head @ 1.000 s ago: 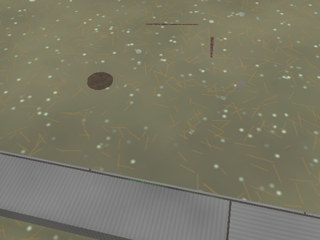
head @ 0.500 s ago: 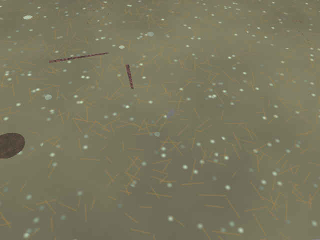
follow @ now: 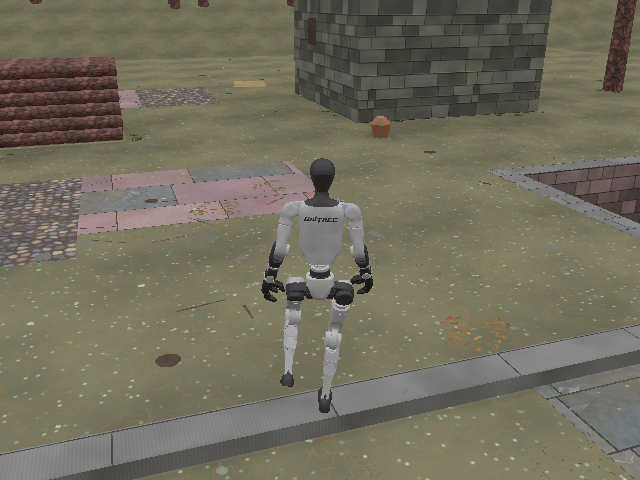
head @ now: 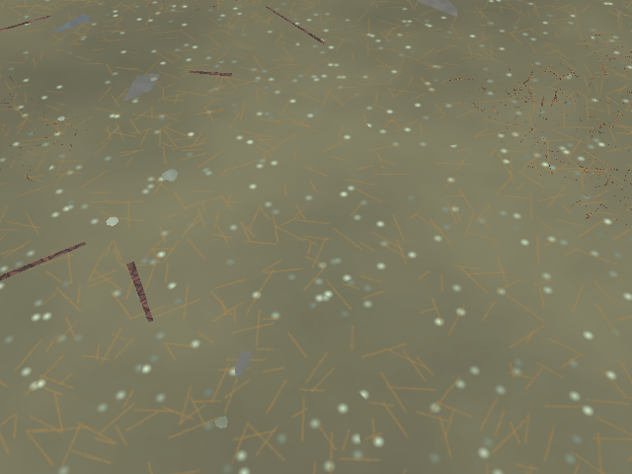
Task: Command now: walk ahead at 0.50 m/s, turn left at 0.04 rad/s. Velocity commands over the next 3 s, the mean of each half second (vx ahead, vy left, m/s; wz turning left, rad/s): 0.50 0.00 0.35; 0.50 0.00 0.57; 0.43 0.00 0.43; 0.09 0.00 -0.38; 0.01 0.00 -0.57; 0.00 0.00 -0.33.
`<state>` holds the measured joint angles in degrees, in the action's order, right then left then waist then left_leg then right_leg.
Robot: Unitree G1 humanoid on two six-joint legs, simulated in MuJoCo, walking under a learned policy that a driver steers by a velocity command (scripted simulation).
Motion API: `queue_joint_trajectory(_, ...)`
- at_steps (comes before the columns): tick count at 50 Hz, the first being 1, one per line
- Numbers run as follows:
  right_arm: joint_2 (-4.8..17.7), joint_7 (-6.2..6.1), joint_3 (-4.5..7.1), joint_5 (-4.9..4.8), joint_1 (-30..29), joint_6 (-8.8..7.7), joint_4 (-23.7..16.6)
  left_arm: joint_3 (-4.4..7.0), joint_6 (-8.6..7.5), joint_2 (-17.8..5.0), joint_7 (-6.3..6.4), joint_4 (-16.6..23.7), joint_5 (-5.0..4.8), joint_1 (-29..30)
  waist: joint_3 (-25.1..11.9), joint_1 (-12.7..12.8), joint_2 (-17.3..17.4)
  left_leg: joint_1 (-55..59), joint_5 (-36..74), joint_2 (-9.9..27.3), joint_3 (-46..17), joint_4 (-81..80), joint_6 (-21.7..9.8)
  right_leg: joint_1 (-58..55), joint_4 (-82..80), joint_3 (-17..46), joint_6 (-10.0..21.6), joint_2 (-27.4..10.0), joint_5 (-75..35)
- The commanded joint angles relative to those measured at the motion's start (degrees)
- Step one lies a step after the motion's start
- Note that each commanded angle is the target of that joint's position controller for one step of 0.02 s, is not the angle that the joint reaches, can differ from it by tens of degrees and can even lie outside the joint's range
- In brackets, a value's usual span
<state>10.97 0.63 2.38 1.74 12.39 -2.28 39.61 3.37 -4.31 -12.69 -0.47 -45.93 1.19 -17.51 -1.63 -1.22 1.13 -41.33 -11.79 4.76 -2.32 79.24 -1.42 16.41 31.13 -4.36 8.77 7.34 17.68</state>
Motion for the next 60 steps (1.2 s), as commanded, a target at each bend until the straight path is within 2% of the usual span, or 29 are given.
queue_joint_trajectory(1,4.8,0.54,1.6,-0.46,5.3,1.2,0.7,1.12,-2.64,-5.4,0.52,2.4,-0.32,-3.2,1.2,0.5,-2.6,-2.5,3.3,-1.1,0.5,-9.2,-0.2,-7.7,-16.8,9.7,-4.2,-13.8,-41.6)
queue_joint_trajectory(4,3.4,1.15,1.07,-0.9,-0.8,1.33,-0.2,0.78,-2.55,-5.6,1.1,2.0,-0.78,-5.5,0.9,2.7,-5.0,-2.6,9.1,-3.3,2.7,-19.2,-0.6,-13.4,-18.7,3.6,-7.5,-12.8,-45.6)
queue_joint_trajectory(9,2.6,2.08,0.02,-0.37,-9.2,1.36,-2.2,-0.05,-2.47,-5.1,2.0,0.6,-0.62,-7.8,3.6,5.2,-5.7,0.9,13.5,-4.6,8.4,-37.4,-1.8,-19.6,-21.3,0.2,-7.2,-14.9,-50.3)
queue_joint_trajectory(12,4.1,1.9,0.15,-0.28,-7.6,1.42,-2.1,-0.15,-2.26,-6.8,3.17,-1.1,-0.42,-9.3,1.9,4.0,-6.7,7.6,9.4,-8.4,12.4,-43.4,-4.4,-25.6,-15.2,-2.7,-8.3,-16.5,-71.6)
queue_joint_trajectory(15,8.1,1.36,1.57,-0.15,3.8,1.5,1.0,0.76,-0.98,-10.2,4.74,-1.1,0.34,-7.8,-1.9,-1.8,-9.0,18.3,2.0,-11.2,11.8,-46.1,-8.0,-26.7,0.7,-3.0,-9.1,-19.2,-83.6)
queue_joint_trajectory(16,10.3,1.03,2.64,0.04,11.0,1.13,3.0,1.3,-0.63,-11.6,4.75,-0.3,0.46,-5.8,-3.8,-5.6,-8.1,26.7,2.0,-10.8,8.8,-50.1,-10.0,-21.7,11.5,-3.1,-9.1,-19.2,-77.3)
queue_joint_trajectory(17,12.1,0.59,3.69,0.33,18.6,0.74,4.8,1.61,-0.71,-12.5,4.4,1.9,-0.51,-0.3,-6.7,-11.8,-3.3,39.2,5.9,-5.9,2.2,-54.7,-14.2,-10.3,31.8,-5.3,-8.8,-14.5,-55.3)
queue_joint_trajectory(18,15.0,0.24,4.08,-0.2,16.9,0.6,5.3,-0.38,-1.31,-3.5,3.42,4.8,0.97,-1.6,-7.4,-5.2,8.7,53.6,21.9,7.9,-15.6,-47.7,-18.4,12.8,48.6,-2.6,-7.9,-5.2,11.5)
queue_joint_trajectory(19,16.5,0.11,4.66,-1.49,14.9,0.74,4.2,-0.6,-1.4,-4.3,2.37,7.1,0.27,-4.0,-12.6,-3.1,8.5,57.7,9.8,13.9,-37.3,-56.5,-27.9,25.1,58.8,8.1,-8.5,-2.8,12.3)
queue_joint_trajectory(20,13.3,-0.26,4.25,-1.95,10.3,0.97,2.4,-0.63,-2.34,-7.0,1.48,8.0,0.58,0.2,-4.2,-3.0,0.8,49.5,0.4,12.6,-32.5,-62.8,-25.4,28.9,54.6,10.5,-7.7,-7.0,4.2)
queue_joint_trajectory(21,10.7,-0.33,3.49,-1.69,7.2,1.08,1.9,-0.25,-2.89,-8.3,0.79,8.7,0.19,1.8,0.8,-0.8,-2.3,41.9,0.1,10.8,-28.3,-65.6,-22.7,27.7,50.0,9.2,-7.7,-8.5,0.9)
queue_joint_trajectory(22,9.2,-0.34,2.97,-1.39,5.7,0.71,1.8,-0.29,-2.46,-8.0,0.66,8.5,0.59,2.0,3.7,1.6,-5.8,36.2,6.1,8.0,-24.0,-66.5,-20.1,25.3,46.4,8.5,-8.3,-9.8,-0.1)
queue_joint_trajectory(23,9.3,-0.64,2.83,-1.54,5.6,0.03,1.6,-0.51,-1.28,-7.4,0.5,8.5,1.29,1.1,4.2,2.6,-6.0,32.4,10.1,5.9,-20.6,-67.0,-19.0,22.9,43.4,8.3,-9.4,-10.7,0.1)
queue_joint_trajectory(26,11.8,-0.3,3.01,-1.68,7.6,-1.74,2.8,-1.42,1.34,-5.2,0.05,9.6,1.93,2.0,4.2,3.5,-2.1,26.5,21.1,1.1,-13.5,-67.7,-16.7,19.2,33.7,5.3,-11.2,-11.8,-1.8)
queue_joint_trajectory(30,12.3,-0.03,3.18,-1.71,11.3,-1.57,3.5,-2.48,1.72,-3.7,-0.59,12.7,1.42,11.9,4.1,-0.6,2.5,27.7,24.4,-3.0,-10.4,-65.8,-12.2,18.0,16.0,3.0,-11.9,-10.9,-12.6)
queue_joint_trajectory(35,14.1,-0.64,3.72,-1.01,14.7,-0.88,3.2,-2.52,0.69,-5.2,-0.45,14.9,0.36,19.3,2.0,-4.4,4.0,37.2,27.4,-0.1,-15.4,-59.9,-10.5,16.8,4.5,3.9,-10.6,-8.2,-15.2)
queue_joint_trajectory(37,15.1,-1.1,3.96,-0.77,11.7,-0.91,1.9,-1.82,0.17,-7.2,-0.05,14.2,0.3,15.2,0.8,-1.5,4.3,36.8,28.7,1.0,-17.8,-56.4,-8.6,9.2,0.2,5.0,-9.3,-6.8,-11.4)
queue_joint_trajectory(38,15.7,-0.99,4.07,-0.72,9.9,-1.15,1.3,-1.16,-0.15,-8.6,0.35,12.7,0.35,9.8,-1.4,1.2,4.0,35.7,32.2,0.3,-17.9,-51.7,-7.5,2.2,-1.5,4.7,-8.3,-5.5,-9.1)
queue_joint_trajectory(39,15.1,-0.55,3.87,-1.18,8.6,-1.55,0.9,-0.34,-0.87,-10.4,0.96,10.9,0.84,2.3,-5.3,5.4,1.1,32.6,31.1,-2.8,-15.3,-41.7,-6.1,-8.4,-4.6,5.9,-6.7,-7.4,-10.2)
queue_joint_trajectory(40,11.0,-0.11,2.65,-1.85,8.5,-2.06,-1.1,0.73,-1.23,-14.5,2.04,10.5,2.26,-7.1,-13.9,9.0,-5.0,25.6,16.1,-5.9,-11.2,-26.0,-4.7,-21.7,-6.2,18.5,-3.6,-20.4,1.6)
queue_joint_trajectory(41,6.9,-0.23,1.68,-3.24,15.4,-1.82,-2.9,1.92,-0.38,-19.6,2.21,10.8,3.14,-6.2,-19.1,4.6,-19.1,8.1,-20.4,-14.3,-4.2,-11.4,-2.7,-33.1,-12.5,44.7,3.2,-34.2,5.7)
queue_joint_trajectory(42,11.7,-0.68,2.12,-1.0,14.2,-0.78,-1.4,1.68,0.44,-15.2,1.92,11.0,2.09,-3.8,-14.5,4.1,-11.8,1.5,-17.8,-9.1,-3.9,-5.1,-3.1,-28.4,-14.3,48.7,4.3,-32.9,14.6)
queue_joint_trajectory(43,12.2,-0.27,2.37,-0.26,9.8,-0.35,-1.5,0.4,0.53,-10.0,1.7,11.3,1.45,-0.7,-6.9,4.0,-5.6,1.1,-12.2,-6.8,-3.5,-5.1,-2.9,-21.0,-15.1,39.4,2.9,-29.9,14.9)
queue_joint_trajectory(44,11.3,0.33,2.17,-0.16,7.4,-0.12,-1.9,-0.23,0.41,-7.7,1.35,10.6,1.2,1.1,-2.6,3.1,-3.5,2.4,-8.9,-5.1,-2.9,-7.5,-2.4,-15.1,-16.2,31.0,1.4,-26.8,7.7)
queue_joint_trajectory(45,10.6,0.96,2.12,0.16,6.7,0.41,-2.0,-0.41,0.14,-7.2,1.34,9.8,0.99,1.1,-0.5,2.4,-5.7,3.7,-7.8,-3.7,-2.5,-9.4,-2.0,-11.7,-17.4,24.6,0.2,-24.4,1.4)
queue_joint_trajectory(47,9.6,1.95,1.95,0.7,7.4,1.8,-1.8,-0.27,-0.79,-7.2,1.09,8.2,0.36,0.2,1.1,1.2,-7.7,6.0,-6.8,-2.8,-1.4,-10.4,-1.1,-7.5,-19.1,17.0,-0.5,-22.4,-7.7)
queue_joint_trajectory(50,8.8,2.67,1.73,0.86,3.8,2.53,-3.4,0.25,-1.93,-8.2,0.54,6.5,-0.11,-1.2,1.7,0.8,-6.9,2.8,-2.7,-1.9,-1.3,-11.8,-0.3,-7.8,-21.3,11.2,0.7,-23.1,-14.7)
queue_joint_trajectory(57,6.7,3.86,0.59,0.37,-8.2,2.25,-6.9,0.82,-1.57,-9.7,0.37,3.1,0.11,-3.6,4.9,2.9,-6.4,2.3,9.8,-0.8,2.4,-30.0,-0.4,-10.2,-21.9,-1.2,-1.0,-21.6,-18.7)
queue_joint_trajectory(60,6.6,4.43,0.37,0.35,-12.7,2.07,-8.5,1.3,-0.96,-11.0,0.77,1.7,0.08,-5.8,6.4,4.4,-6.3,5.0,6.7,-1.4,6.2,-37.6,-2.3,-13.4,-21.0,-3.8,-2.0,-22.6,-21.0)
